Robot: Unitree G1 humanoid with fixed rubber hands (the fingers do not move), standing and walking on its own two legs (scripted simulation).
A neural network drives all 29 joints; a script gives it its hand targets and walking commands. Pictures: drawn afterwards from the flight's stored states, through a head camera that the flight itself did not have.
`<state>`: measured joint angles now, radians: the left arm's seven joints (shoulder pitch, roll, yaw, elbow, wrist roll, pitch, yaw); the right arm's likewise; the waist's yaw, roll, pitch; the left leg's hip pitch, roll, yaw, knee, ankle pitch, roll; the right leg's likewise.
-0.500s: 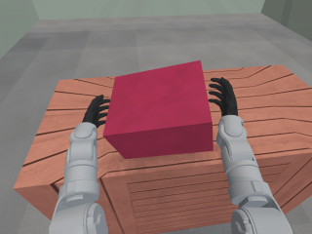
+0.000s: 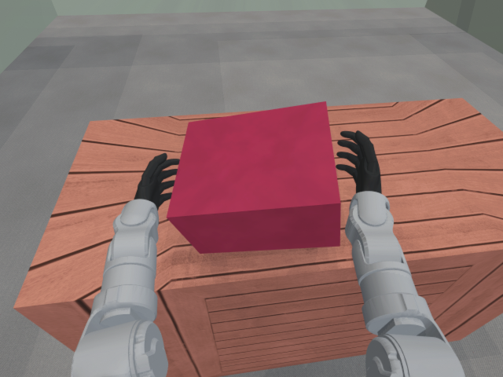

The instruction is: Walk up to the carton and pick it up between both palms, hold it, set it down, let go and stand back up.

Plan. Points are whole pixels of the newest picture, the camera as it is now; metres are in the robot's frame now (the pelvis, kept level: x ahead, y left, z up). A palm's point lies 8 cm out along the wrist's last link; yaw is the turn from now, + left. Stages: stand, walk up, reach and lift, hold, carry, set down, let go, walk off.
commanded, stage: set down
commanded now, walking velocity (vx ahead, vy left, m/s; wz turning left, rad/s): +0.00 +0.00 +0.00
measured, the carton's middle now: (260, 180) +0.45 -0.03 +0.08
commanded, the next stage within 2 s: none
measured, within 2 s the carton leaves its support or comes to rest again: neither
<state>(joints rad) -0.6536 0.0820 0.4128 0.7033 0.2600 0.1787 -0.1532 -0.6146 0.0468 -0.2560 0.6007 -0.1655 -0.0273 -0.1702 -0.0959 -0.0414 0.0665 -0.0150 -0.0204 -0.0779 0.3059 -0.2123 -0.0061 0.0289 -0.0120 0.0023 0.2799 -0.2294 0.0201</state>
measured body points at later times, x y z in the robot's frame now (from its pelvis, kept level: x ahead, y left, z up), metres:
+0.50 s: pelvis +0.02 +0.00 +0.00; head +0.04 +0.02 +0.45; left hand +0.46 +0.16 +0.14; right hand +0.40 -0.19 +0.13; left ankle -0.02 +0.12 -0.75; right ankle -0.04 -0.13 -0.75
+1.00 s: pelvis +0.02 +0.01 +0.00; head +0.07 +0.03 +0.45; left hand +0.47 +0.16 +0.07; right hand +0.40 -0.19 +0.09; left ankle -0.02 +0.12 -0.75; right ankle -0.04 -0.13 -0.75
